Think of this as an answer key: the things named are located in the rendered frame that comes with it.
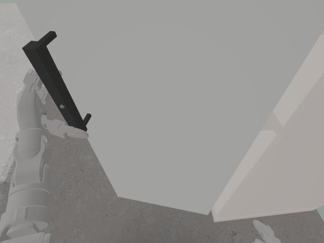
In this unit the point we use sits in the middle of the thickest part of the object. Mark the robot left upper arm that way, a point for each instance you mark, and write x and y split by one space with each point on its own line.
41 237

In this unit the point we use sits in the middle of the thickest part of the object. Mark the robot left hand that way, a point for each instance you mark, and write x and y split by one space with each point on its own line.
30 106

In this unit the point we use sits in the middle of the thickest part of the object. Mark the robot right hand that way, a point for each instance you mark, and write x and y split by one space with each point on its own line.
266 233

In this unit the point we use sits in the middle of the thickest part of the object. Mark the robot left forearm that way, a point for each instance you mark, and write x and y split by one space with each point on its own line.
27 209

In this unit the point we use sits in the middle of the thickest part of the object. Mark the fridge door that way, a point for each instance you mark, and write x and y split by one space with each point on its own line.
178 90

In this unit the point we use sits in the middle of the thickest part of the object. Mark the handle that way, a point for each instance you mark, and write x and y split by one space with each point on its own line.
41 60

